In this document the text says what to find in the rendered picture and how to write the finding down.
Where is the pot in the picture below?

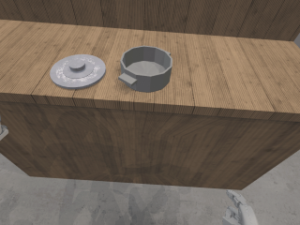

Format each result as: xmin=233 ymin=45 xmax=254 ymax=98
xmin=118 ymin=45 xmax=173 ymax=93

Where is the table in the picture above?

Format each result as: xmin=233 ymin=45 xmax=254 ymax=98
xmin=0 ymin=0 xmax=300 ymax=190

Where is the lid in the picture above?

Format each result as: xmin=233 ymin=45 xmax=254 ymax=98
xmin=50 ymin=54 xmax=106 ymax=89

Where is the robot right hand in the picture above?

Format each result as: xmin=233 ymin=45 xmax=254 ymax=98
xmin=222 ymin=189 xmax=260 ymax=225

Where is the knob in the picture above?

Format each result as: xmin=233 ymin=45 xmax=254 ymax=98
xmin=68 ymin=59 xmax=85 ymax=72

